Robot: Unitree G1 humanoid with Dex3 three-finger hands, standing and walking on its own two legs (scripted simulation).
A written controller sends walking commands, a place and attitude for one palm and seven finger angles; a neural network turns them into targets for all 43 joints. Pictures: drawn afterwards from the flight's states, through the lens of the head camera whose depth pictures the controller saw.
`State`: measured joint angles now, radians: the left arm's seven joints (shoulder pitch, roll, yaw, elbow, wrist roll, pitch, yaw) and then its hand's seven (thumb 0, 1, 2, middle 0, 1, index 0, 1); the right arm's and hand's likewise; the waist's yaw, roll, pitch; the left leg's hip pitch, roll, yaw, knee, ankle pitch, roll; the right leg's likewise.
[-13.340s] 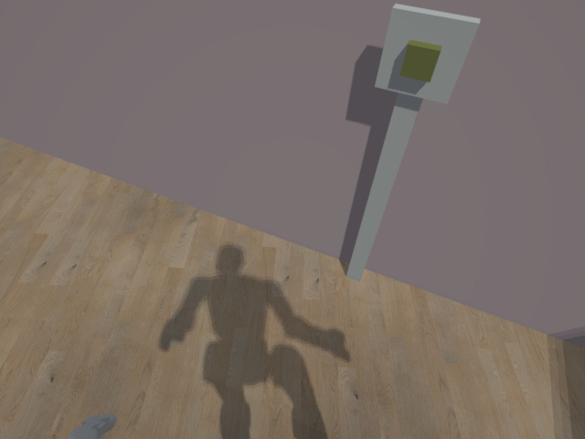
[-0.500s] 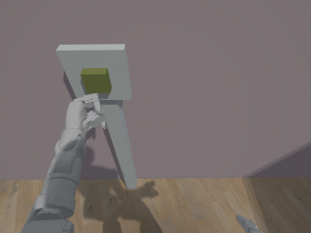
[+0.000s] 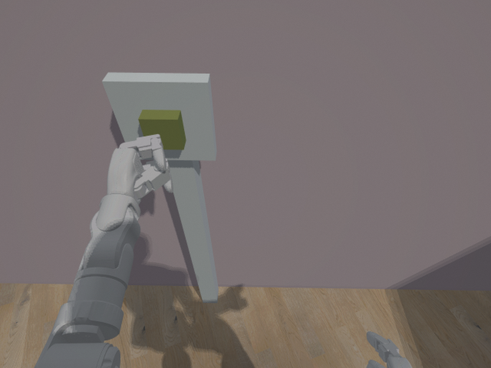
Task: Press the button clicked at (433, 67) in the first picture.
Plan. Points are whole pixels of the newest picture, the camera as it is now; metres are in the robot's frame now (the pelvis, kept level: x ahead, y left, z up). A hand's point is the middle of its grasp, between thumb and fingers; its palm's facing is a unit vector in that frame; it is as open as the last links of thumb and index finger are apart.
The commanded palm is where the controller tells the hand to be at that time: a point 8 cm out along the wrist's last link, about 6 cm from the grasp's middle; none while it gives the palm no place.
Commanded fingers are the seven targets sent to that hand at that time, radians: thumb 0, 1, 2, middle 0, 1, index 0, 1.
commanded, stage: aim a knuckle at the button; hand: left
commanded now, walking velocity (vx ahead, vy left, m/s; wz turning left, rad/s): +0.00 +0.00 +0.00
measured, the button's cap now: (164, 129) +0.47 +0.17 +0.15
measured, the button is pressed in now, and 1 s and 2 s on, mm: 0 0 3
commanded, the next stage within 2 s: press the button with the knuckle in 1.42 s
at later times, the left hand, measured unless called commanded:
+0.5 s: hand (173, 183) +0.38 +0.15 +0.11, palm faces +0.05 -1.00 +0.01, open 3.1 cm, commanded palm +0.35 +0.19 +0.13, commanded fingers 0.00 0.90 0.90 -1.30 -1.50 -1.30 -1.50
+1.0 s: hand (174, 173) +0.38 +0.14 +0.13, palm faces +0.04 -1.00 +0.00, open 3.1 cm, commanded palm +0.35 +0.20 +0.12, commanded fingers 0.00 0.90 0.90 -1.30 -1.50 -1.30 -1.50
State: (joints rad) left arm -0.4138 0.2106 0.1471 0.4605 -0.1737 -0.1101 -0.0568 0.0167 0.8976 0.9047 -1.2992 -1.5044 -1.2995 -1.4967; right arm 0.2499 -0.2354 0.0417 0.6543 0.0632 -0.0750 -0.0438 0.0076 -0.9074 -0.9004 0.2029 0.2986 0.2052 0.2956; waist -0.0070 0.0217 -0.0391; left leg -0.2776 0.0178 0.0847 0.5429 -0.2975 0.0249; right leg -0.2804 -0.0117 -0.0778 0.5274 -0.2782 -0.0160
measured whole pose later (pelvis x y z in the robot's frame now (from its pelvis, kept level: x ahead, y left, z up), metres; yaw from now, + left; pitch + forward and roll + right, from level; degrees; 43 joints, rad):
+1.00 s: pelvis +0.00 +0.00 +0.00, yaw +0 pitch +2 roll +0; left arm -0.43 0.20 0.13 0.47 -0.16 -0.09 -0.04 0.02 0.90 0.90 -1.30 -1.50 -1.30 -1.50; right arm 0.25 -0.24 0.04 0.66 0.06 -0.06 -0.05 0.01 -0.91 -0.90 0.20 0.30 0.20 0.30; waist -0.01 0.02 -0.03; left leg -0.28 0.02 0.08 0.54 -0.29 0.02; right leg -0.28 -0.01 -0.08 0.53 -0.28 -0.02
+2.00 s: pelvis -0.01 +0.00 +0.00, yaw +0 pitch +3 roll -1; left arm -0.60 0.24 0.18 0.68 -0.15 -0.11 -0.05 0.00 0.89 0.91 -1.30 -1.50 -1.30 -1.50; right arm 0.27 -0.24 0.05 0.66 0.06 -0.05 -0.05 0.01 -0.91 -0.90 0.20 0.30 0.21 0.30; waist -0.04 0.01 -0.03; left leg -0.33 0.02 0.08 0.56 -0.29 0.03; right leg -0.33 -0.01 -0.08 0.54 -0.27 -0.02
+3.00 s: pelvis -0.05 +0.00 -0.01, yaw +1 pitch +7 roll -1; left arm -0.89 0.33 0.20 1.12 -0.14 -0.31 -0.06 -0.05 0.77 0.99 -1.30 -1.50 -1.33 -1.50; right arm 0.38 -0.27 0.04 0.73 0.04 -0.12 -0.04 0.01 -0.91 -0.90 0.20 0.30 0.21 0.30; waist -0.10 0.01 -0.03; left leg -0.52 0.01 0.05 0.67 -0.28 0.03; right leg -0.51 -0.02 -0.10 0.64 -0.25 -0.02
